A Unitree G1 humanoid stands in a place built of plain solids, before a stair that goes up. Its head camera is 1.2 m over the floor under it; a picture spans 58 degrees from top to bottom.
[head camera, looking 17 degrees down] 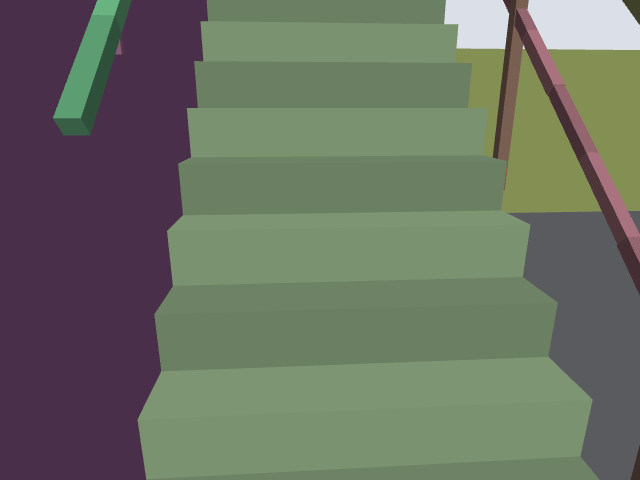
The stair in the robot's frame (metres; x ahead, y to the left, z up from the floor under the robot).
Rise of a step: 0.20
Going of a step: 0.22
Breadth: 1.28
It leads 4 degrees to the left of straight ahead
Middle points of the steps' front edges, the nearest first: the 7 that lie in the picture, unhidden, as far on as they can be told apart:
1.01 -0.15 0.40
1.23 -0.13 0.60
1.46 -0.12 0.80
1.68 -0.10 1.00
1.90 -0.09 1.20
2.12 -0.07 1.40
2.34 -0.06 1.60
